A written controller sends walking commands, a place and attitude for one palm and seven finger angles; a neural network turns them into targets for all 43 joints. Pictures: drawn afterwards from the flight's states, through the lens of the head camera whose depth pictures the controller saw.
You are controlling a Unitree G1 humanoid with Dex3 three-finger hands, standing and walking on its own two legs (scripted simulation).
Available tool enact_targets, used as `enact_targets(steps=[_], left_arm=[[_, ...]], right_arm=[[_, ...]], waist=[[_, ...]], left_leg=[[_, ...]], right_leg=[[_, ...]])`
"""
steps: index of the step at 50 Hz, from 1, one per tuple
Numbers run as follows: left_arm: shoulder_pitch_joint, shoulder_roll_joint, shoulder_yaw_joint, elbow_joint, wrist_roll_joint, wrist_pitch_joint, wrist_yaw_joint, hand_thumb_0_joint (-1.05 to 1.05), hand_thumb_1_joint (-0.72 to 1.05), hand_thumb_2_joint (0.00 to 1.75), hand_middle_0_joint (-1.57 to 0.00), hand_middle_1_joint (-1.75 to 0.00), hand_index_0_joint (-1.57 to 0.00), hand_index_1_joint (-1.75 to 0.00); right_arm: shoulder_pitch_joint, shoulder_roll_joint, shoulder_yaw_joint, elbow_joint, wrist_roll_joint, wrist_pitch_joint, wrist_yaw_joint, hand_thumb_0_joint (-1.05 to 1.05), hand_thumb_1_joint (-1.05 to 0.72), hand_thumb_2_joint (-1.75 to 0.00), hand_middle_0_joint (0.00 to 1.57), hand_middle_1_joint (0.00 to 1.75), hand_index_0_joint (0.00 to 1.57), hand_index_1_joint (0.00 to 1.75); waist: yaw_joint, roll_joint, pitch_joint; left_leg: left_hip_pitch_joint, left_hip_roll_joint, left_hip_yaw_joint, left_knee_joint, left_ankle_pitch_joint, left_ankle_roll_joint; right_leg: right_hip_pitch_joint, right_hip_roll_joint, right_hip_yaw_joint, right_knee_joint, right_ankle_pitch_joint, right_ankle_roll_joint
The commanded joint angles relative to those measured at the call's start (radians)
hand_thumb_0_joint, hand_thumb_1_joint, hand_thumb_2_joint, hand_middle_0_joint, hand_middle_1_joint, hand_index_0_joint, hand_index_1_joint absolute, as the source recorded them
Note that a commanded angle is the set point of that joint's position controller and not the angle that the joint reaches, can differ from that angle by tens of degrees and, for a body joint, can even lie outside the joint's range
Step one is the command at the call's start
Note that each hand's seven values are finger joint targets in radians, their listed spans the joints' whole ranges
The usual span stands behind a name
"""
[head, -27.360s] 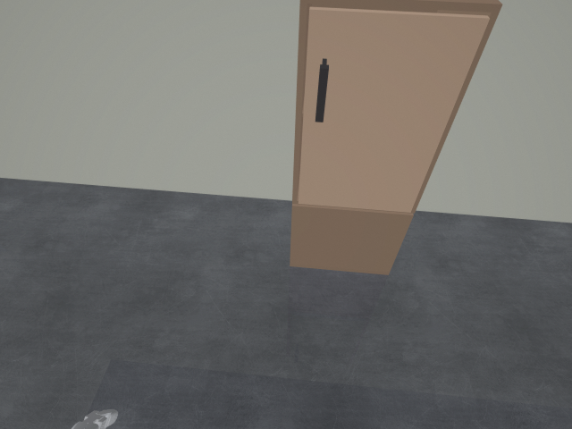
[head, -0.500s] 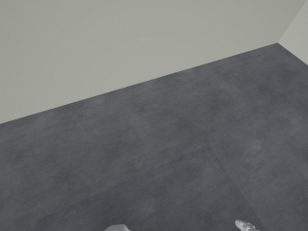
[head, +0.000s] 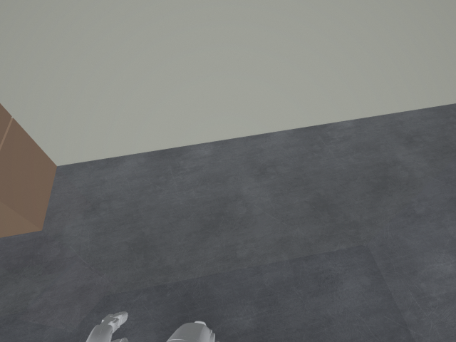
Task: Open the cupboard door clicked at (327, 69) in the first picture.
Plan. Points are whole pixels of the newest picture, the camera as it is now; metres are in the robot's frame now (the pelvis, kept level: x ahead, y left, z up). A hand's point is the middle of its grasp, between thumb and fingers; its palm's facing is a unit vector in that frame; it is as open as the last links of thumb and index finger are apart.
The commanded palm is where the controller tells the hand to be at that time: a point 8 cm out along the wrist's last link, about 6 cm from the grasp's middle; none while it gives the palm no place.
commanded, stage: turn to face it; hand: left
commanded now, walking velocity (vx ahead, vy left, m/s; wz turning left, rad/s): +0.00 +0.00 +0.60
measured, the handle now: out of the picture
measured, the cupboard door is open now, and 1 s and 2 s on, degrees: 44 44 44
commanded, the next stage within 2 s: take the last steps up to it in 1.48 s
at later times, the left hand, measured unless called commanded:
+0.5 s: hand out of the picture +0.04 +0.26 -0.16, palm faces +0.34 -0.91 -0.25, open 7.4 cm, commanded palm none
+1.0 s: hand out of the picture -0.01 +0.19 -0.17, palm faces +0.61 -0.76 -0.20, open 7.3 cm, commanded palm none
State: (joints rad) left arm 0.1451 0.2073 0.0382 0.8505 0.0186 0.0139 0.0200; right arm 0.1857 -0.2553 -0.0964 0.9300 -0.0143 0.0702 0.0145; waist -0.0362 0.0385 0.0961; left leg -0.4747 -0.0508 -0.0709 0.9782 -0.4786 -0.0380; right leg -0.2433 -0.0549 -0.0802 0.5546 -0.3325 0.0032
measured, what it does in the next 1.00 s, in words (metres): steps on the spot, turning left: left foot, then right foot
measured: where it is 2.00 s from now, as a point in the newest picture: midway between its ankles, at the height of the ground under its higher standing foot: outside the picture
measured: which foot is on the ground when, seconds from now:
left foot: up 0.00-0.26, down 0.28-0.66, up 0.68-1.00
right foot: down 0.00-0.28, up 0.30-0.64, down 0.66-1.00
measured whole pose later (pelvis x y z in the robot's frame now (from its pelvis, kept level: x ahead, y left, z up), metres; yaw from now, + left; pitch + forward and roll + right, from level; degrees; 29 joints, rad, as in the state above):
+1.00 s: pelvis +0.06 +0.00 +0.00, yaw +38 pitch +0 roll +1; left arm 0.24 0.20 0.04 0.89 0.02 0.01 0.01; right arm 0.11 -0.24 -0.07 0.92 -0.01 0.07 0.04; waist 0.00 -0.05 0.12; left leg -0.36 0.01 0.09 0.71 -0.39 -0.05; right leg -0.18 -0.16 -0.24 0.58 -0.38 0.04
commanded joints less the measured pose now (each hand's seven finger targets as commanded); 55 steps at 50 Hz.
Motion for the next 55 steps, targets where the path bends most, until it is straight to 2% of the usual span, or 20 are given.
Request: enact_targets(steps=[1,8,11,12,13,14,15,19,30,31,33,34,36,39,46,49,50,51,52,55], left_arm=[[0.019,0.158,0.040,-0.064,-0.002,-0.024,0.015,0.00,0.90,0.90,-0.20,-0.30,-0.20,-0.30],[0.144,0.224,0.067,-0.015,0.012,-0.022,0.011,0.00,0.90,0.90,-0.20,-0.30,-0.20,-0.30],[0.121,0.236,0.073,-0.014,0.001,-0.022,0.002,0.00,0.90,0.90,-0.20,-0.30,-0.20,-0.30],[0.103,0.216,0.070,-0.021,-0.004,-0.020,-0.001,0.00,0.90,0.90,-0.20,-0.30,-0.20,-0.30],[0.083,0.145,0.056,-0.062,-0.015,-0.014,-0.010,0.00,0.90,0.90,-0.20,-0.30,-0.20,-0.30],[0.012,0.117,0.040,-0.102,-0.012,-0.004,-0.004,0.00,0.90,0.90,-0.20,-0.30,-0.20,-0.30],[-0.005,0.139,0.045,-0.113,-0.006,0.007,0.002,0.00,0.90,0.90,-0.20,-0.30,-0.20,-0.30],[0.017,0.127,0.054,-0.046,0.001,0.026,-0.011,0.00,0.90,0.90,-0.20,-0.30,-0.20,-0.30],[0.081,0.119,0.050,-0.047,-0.009,0.003,-0.005,0.00,0.90,0.90,-0.20,-0.30,-0.20,-0.30],[0.129,0.140,0.057,-0.040,-0.008,-0.007,-0.001,0.00,0.90,0.90,-0.20,-0.30,-0.20,-0.30],[0.163,0.287,0.082,-0.041,0.015,-0.024,0.012,0.00,0.90,0.90,-0.20,-0.30,-0.20,-0.30],[0.142,0.271,0.071,-0.046,0.008,-0.022,0.017,0.00,0.90,0.90,-0.20,-0.30,-0.20,-0.30],[0.034,0.183,0.049,-0.064,0.001,-0.026,0.017,0.00,0.90,0.90,-0.20,-0.30,-0.20,-0.30],[0.038,0.154,0.041,-0.064,0.001,-0.027,0.015,0.00,0.90,0.90,-0.20,-0.30,-0.20,-0.30],[0.161,0.218,0.066,-0.012,0.010,-0.025,0.012,0.00,0.90,0.90,-0.20,-0.30,-0.20,-0.30],[0.130,0.225,0.073,-0.010,0.003,-0.024,0.004,0.00,0.90,0.90,-0.20,-0.30,-0.20,-0.30],[0.112,0.211,0.071,-0.018,-0.007,-0.021,0.000,0.00,0.90,0.90,-0.20,-0.30,-0.20,-0.30],[0.098,0.139,0.056,-0.053,-0.016,-0.015,-0.009,0.00,0.90,0.90,-0.20,-0.30,-0.20,-0.30],[0.022,0.109,0.035,-0.088,-0.013,-0.005,-0.003,0.00,0.90,0.90,-0.20,-0.30,-0.20,-0.30],[-0.005,0.122,0.049,-0.052,-0.002,0.018,0.001,0.00,0.90,0.90,-0.20,-0.30,-0.20,-0.30]], right_arm=[[-0.038,-0.070,-0.008,-0.085,0.002,-0.014,0.009,0.00,-0.90,-0.90,0.20,0.30,0.20,0.30],[-0.140,-0.022,0.021,-0.111,0.008,-0.031,0.021,0.00,-0.90,-0.90,0.20,0.30,0.20,0.30],[-0.052,-0.058,0.014,-0.095,0.003,-0.040,0.015,0.00,-0.90,-0.90,0.20,0.30,0.20,0.30],[0.024,-0.105,0.000,-0.076,-0.002,-0.047,0.014,0.00,-0.90,-0.90,0.20,0.30,0.20,0.30],[0.116,-0.229,-0.033,-0.063,-0.010,-0.058,0.005,0.00,-0.90,-0.90,0.20,0.30,0.20,0.30],[0.191,-0.285,-0.044,-0.041,-0.001,-0.053,-0.009,0.00,-0.90,-0.90,0.20,0.30,0.20,0.30],[0.175,-0.279,-0.039,-0.039,-0.004,-0.049,-0.014,0.00,-0.90,-0.90,0.20,0.30,0.20,0.30],[-0.036,-0.181,-0.007,-0.093,-0.011,-0.056,-0.031,0.00,-0.90,-0.90,0.20,0.30,0.20,0.30],[-0.069,-0.182,-0.026,-0.103,-0.007,-0.041,-0.022,0.00,-0.90,-0.90,0.20,0.30,0.20,0.30],[-0.084,-0.163,-0.025,-0.112,0.000,-0.040,-0.020,0.00,-0.90,-0.90,0.20,0.30,0.20,0.30],[-0.083,-0.065,-0.010,-0.144,0.010,-0.044,-0.010,0.00,-0.90,-0.90,0.20,0.30,0.20,0.30],[-0.082,-0.109,-0.017,-0.137,0.002,-0.038,-0.006,0.00,-0.90,-0.90,0.20,0.30,0.20,0.30],[-0.046,-0.086,-0.020,-0.090,-0.003,-0.020,0.002,0.00,-0.90,-0.90,0.20,0.30,0.20,0.30],[-0.064,-0.059,-0.005,-0.087,0.003,-0.014,0.015,0.00,-0.90,-0.90,0.20,0.30,0.20,0.30],[-0.152,-0.020,0.022,-0.106,0.008,-0.029,0.021,0.00,-0.90,-0.90,0.20,0.30,0.20,0.30],[-0.058,-0.051,0.018,-0.090,0.004,-0.042,0.014,0.00,-0.90,-0.90,0.20,0.30,0.20,0.30],[0.022,-0.098,0.004,-0.068,-0.001,-0.051,0.012,0.00,-0.90,-0.90,0.20,0.30,0.20,0.30],[0.101,-0.218,-0.027,-0.054,-0.011,-0.061,0.003,0.00,-0.90,-0.90,0.20,0.30,0.20,0.30],[0.174,-0.266,-0.036,-0.038,0.000,-0.053,-0.010,0.00,-0.90,-0.90,0.20,0.30,0.20,0.30],[0.030,-0.195,-0.013,-0.070,-0.010,-0.056,-0.032,0.00,-0.90,-0.90,0.20,0.30,0.20,0.30]], waist=[[0.019,-0.281,-0.092],[0.087,-0.244,-0.123],[0.028,-0.227,-0.155],[-0.018,-0.127,-0.200],[-0.069,0.188,-0.263],[-0.095,0.235,-0.296],[-0.078,0.127,-0.267],[0.015,0.133,-0.098],[0.052,0.119,-0.146],[0.081,0.080,-0.160],[0.108,-0.365,-0.159],[0.091,-0.284,-0.137],[0.024,-0.263,-0.092],[0.024,-0.266,-0.087],[0.088,-0.242,-0.125],[0.031,-0.228,-0.160],[-0.019,-0.116,-0.203],[-0.060,0.193,-0.252],[-0.083,0.241,-0.270],[-0.023,0.172,-0.150]], left_leg=[[-0.130,0.081,0.058,0.219,0.045,-0.037],[0.005,0.059,0.187,-0.234,0.034,-0.023],[0.202,0.027,0.216,-0.438,0.211,0.002],[0.375,0.075,0.151,-0.534,0.390,0.028],[0.573,0.351,-0.224,-0.556,0.769,0.167],[0.585,0.481,-0.377,-0.559,1.079,0.289],[0.521,0.486,-0.305,-0.560,0.903,0.305],[0.254,0.297,-0.187,-0.648,0.505,0.191],[0.164,0.215,-0.252,-0.548,0.498,0.165],[0.092,0.175,-0.237,-0.486,0.435,0.129],[-0.153,-0.046,0.036,-0.068,-0.120,-0.009],[-0.124,0.019,-0.008,0.130,-0.145,0.003],[-0.133,0.056,0.000,0.263,-0.001,-0.016],[-0.112,0.075,0.068,0.182,0.058,-0.037],[0.005,0.063,0.180,-0.208,0.036,-0.022],[0.192,0.035,0.204,-0.439,0.191,0.005],[0.374,0.072,0.155,-0.544,0.378,0.029],[0.561,0.348,-0.220,-0.572,0.726,0.162],[0.549,0.465,-0.340,-0.579,0.994,0.267],[0.335,0.374,-0.239,-0.638,0.587,0.242]], right_leg=[[0.155,-0.262,0.083,-0.198,0.577,-0.113],[0.268,-0.296,-0.006,-0.079,0.757,-0.101],[0.175,-0.279,-0.073,0.058,0.742,-0.042],[0.055,-0.258,-0.097,0.213,0.617,0.001],[-0.239,-0.109,-0.122,0.459,-0.015,0.079],[-0.347,-0.054,0.000,0.615,-0.355,0.083],[-0.347,-0.078,0.071,0.663,-0.330,0.070],[-0.302,-0.069,0.092,0.598,-0.097,0.079],[0.029,0.046,0.038,0.036,0.014,0.063],[0.150,0.021,0.056,-0.112,0.102,0.058],[0.266,-0.410,0.474,-0.304,0.219,-0.104],[0.145,-0.450,0.436,-0.283,0.265,-0.168],[0.103,-0.312,0.263,-0.252,0.343,-0.132],[0.143,-0.253,0.067,-0.204,0.558,-0.102],[0.256,-0.306,-0.004,-0.098,0.744,-0.104],[0.183,-0.287,-0.068,0.039,0.720,-0.050],[0.063,-0.265,-0.099,0.189,0.605,-0.005],[-0.237,-0.112,-0.124,0.428,-0.023,0.074],[-0.322,-0.063,-0.009,0.573,-0.345,0.080],[-0.334,-0.088,0.087,0.636,-0.191,0.069]])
